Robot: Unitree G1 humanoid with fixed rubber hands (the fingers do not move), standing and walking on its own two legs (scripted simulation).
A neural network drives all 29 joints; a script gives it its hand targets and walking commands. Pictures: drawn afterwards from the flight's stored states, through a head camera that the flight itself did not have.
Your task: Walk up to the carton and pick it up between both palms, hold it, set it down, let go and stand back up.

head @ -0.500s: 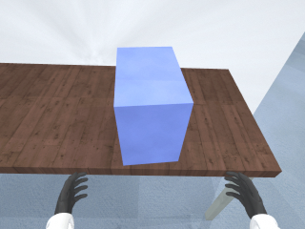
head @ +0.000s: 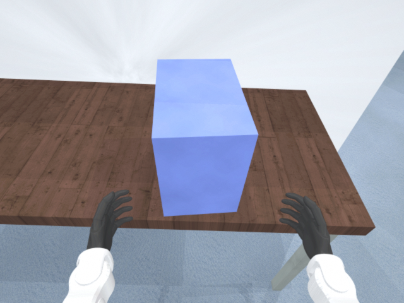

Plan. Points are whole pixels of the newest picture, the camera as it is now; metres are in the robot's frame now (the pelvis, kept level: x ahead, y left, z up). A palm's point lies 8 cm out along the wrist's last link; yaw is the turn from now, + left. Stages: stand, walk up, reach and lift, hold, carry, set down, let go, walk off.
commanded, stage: reach and lift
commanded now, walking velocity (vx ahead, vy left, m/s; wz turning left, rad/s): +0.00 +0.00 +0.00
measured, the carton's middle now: (197, 136) +0.47 +0.06 +0.06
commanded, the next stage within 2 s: none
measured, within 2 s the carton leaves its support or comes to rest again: neither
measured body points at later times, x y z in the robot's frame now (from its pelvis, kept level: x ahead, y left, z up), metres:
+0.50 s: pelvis +0.00 -0.01 +0.00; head +0.00 +0.00 +0.45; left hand +0.29 +0.22 +0.12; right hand +0.32 -0.17 +0.11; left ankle -0.01 +0.12 -0.75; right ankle +0.01 -0.12 -0.75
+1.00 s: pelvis -0.01 -0.01 +0.00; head -0.01 +0.00 +0.45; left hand +0.36 +0.22 +0.17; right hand +0.39 -0.16 +0.17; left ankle -0.01 +0.12 -0.75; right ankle +0.01 -0.12 -0.75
